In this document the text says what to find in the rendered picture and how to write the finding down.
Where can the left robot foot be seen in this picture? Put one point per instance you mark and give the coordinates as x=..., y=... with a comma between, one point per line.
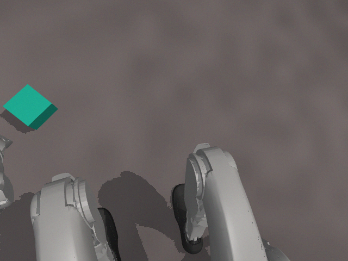
x=111, y=232

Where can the small box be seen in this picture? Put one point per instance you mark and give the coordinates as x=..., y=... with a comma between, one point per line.
x=30, y=107

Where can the left robot arm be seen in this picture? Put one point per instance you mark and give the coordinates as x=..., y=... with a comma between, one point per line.
x=6, y=187

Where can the right robot foot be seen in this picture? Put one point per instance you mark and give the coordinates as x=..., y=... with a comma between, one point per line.
x=180, y=212

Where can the right robot hand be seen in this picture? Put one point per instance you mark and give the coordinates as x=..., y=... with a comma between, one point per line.
x=273, y=254

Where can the left robot hand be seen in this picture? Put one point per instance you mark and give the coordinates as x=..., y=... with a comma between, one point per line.
x=8, y=141

